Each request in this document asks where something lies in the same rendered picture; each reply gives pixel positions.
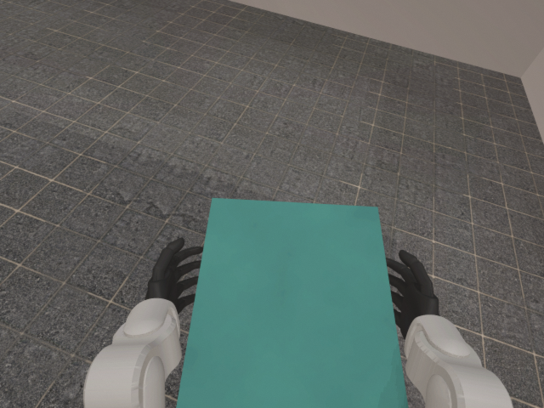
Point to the robot left forearm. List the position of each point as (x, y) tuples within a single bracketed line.
[(131, 372)]

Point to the carton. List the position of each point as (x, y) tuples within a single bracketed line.
[(292, 309)]

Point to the robot right forearm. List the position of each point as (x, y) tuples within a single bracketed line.
[(446, 370)]

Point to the robot right hand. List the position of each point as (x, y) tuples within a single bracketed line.
[(417, 290)]

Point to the robot left hand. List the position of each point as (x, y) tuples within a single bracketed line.
[(166, 274)]

